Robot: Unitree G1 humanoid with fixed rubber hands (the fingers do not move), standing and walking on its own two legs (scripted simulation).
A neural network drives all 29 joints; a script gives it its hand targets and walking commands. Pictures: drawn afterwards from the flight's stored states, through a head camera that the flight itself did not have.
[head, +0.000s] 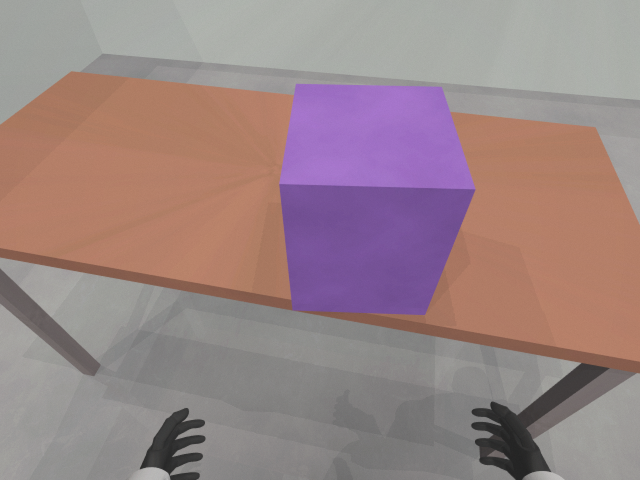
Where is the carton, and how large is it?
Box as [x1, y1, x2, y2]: [279, 84, 475, 314]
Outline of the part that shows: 296,84 279,182 292,309 424,314 475,189 441,87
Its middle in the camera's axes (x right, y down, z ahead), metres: +0.06 -0.06 +0.56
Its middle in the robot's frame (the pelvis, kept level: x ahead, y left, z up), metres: +0.46 -0.03 +0.09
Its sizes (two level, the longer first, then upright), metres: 0.210 0.200 0.250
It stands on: a table, 0.74 m high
